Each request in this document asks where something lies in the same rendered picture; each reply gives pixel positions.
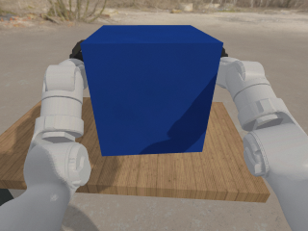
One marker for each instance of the carton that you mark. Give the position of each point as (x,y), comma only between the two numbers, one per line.
(151,87)

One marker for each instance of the left robot upper arm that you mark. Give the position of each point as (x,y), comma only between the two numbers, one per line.
(53,172)

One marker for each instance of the table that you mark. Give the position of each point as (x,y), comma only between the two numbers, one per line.
(219,172)

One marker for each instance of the robot right hand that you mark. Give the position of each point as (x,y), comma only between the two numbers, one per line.
(223,54)

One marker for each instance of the left robot forearm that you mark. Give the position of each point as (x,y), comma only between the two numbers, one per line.
(60,117)

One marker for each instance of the right robot forearm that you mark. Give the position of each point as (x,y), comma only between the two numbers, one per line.
(257,105)

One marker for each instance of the robot left hand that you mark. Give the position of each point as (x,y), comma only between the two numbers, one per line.
(76,52)

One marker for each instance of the right robot upper arm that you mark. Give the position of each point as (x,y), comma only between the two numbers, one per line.
(280,155)

